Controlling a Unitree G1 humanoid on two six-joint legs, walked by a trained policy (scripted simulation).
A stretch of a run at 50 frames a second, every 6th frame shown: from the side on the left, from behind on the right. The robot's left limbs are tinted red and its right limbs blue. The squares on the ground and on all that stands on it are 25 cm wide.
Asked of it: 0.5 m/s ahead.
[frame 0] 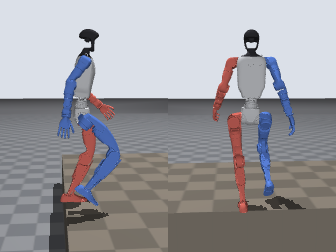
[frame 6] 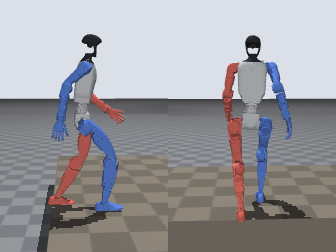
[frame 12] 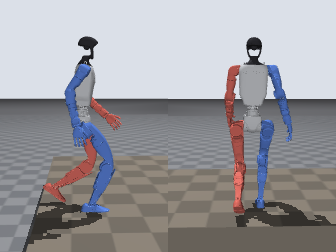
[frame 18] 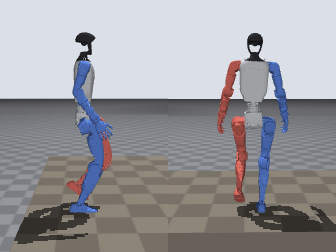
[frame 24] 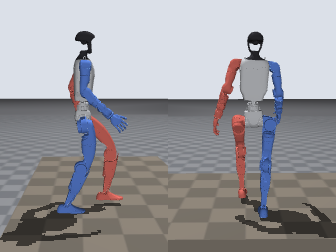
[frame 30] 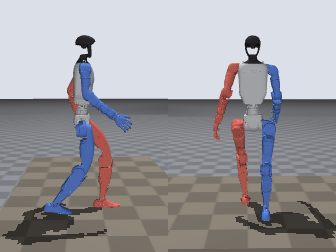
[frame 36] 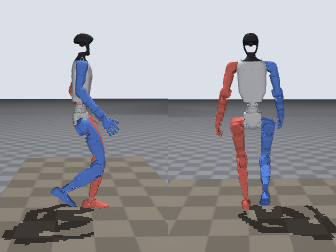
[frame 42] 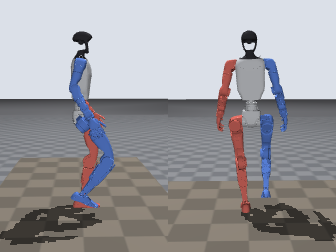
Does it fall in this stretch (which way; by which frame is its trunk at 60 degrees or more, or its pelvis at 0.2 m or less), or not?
no
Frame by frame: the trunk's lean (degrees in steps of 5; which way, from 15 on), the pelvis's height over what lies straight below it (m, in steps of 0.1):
0: 5, 0.8
6: 10, 0.7
12: 5, 0.7
18: 5, 0.8
24: 5, 0.8
30: 5, 0.7
36: 5, 0.8
42: 5, 0.8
